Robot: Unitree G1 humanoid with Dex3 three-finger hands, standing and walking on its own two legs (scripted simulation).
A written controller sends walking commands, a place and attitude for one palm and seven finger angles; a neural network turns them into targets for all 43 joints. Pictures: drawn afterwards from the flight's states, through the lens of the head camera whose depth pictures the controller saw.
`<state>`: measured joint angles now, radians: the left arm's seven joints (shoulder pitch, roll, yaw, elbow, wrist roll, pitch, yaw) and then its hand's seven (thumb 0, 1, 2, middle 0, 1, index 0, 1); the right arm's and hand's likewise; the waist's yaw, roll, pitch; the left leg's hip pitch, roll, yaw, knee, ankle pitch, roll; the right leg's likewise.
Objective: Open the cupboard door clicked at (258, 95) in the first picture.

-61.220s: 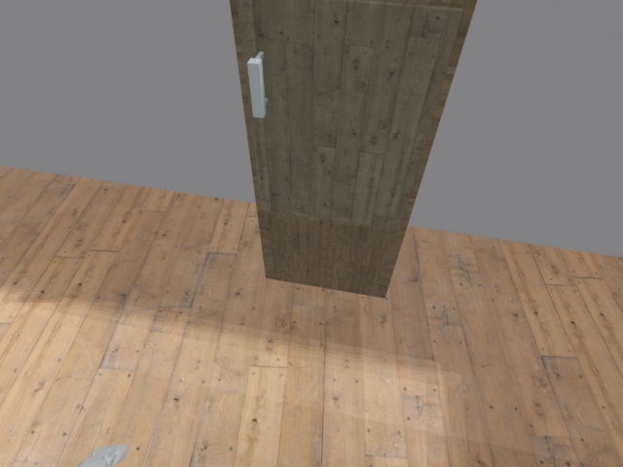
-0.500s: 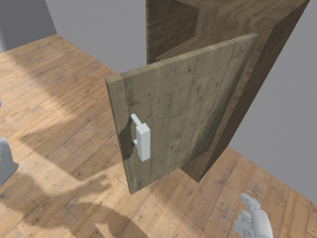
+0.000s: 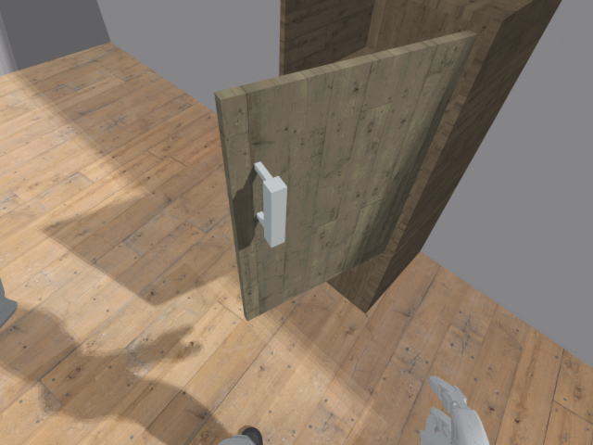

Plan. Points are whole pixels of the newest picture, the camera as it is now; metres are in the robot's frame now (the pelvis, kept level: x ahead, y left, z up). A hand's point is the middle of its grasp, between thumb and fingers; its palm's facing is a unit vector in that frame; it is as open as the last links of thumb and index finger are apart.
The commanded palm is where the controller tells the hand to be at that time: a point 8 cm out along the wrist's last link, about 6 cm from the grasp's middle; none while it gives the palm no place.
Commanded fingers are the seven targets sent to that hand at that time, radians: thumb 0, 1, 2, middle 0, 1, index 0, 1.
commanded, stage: stop stepping back and stand still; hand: left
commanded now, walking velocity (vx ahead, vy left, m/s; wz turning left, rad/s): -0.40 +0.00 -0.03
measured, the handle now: (267, 204) +0.43 +0.08 +0.08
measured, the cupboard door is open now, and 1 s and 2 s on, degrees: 74 74 74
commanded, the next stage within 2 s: let the arm hang, fingers relaxed in 1.20 s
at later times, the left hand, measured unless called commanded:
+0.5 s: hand out of the picture +0.10 +0.24 +0.15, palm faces +0.41 -0.80 -0.44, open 7.4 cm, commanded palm +0.06 +0.28 +0.19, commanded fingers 0.00 0.90 0.90 -0.20 -0.30 -0.20 -0.30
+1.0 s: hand out of the picture +0.07 +0.25 +0.17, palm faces +0.38 -0.77 -0.52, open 7.4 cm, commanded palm +0.02 +0.28 +0.19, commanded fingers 0.00 0.90 0.90 -0.20 -0.30 -0.20 -0.30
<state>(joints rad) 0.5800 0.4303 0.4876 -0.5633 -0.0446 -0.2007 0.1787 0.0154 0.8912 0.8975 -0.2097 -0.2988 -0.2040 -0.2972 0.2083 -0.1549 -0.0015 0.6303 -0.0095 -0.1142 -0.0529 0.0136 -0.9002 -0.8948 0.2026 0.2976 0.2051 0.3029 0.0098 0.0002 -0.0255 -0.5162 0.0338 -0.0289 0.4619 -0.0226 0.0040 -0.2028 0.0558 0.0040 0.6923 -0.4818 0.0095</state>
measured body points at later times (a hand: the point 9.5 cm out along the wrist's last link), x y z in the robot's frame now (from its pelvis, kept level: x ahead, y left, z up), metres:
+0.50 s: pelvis -0.09 -0.02 +0.01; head -0.10 -0.01 +0.46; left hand +0.07 +0.29 +0.18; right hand +0.06 -0.27 -0.07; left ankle -0.05 +0.09 -0.70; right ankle -0.12 -0.11 -0.73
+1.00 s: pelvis -0.12 -0.01 +0.01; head -0.12 -0.02 +0.46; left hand +0.05 +0.28 +0.19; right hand +0.04 -0.23 -0.09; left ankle -0.08 +0.11 -0.72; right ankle -0.13 -0.08 -0.73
